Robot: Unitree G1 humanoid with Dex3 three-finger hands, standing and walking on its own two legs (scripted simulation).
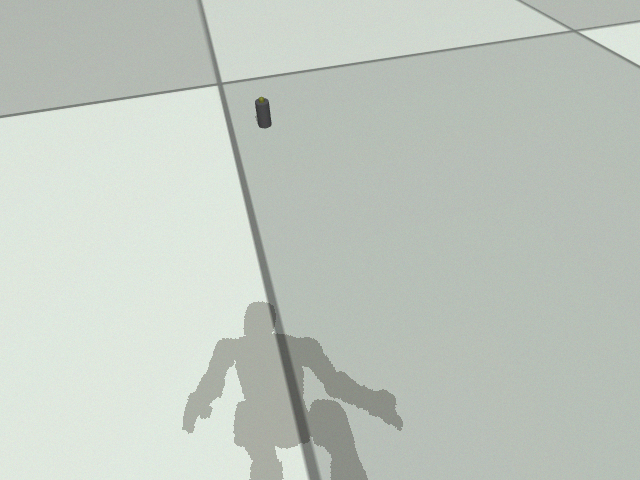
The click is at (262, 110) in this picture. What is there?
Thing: necked bottle
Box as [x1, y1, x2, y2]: [255, 97, 271, 127]
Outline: 259,97 255,101 258,125 260,127 268,127 271,124 268,100
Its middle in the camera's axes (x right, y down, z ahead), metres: -0.32 -0.73 +2.18
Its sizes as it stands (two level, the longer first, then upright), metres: 0.076 0.076 0.172
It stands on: the floor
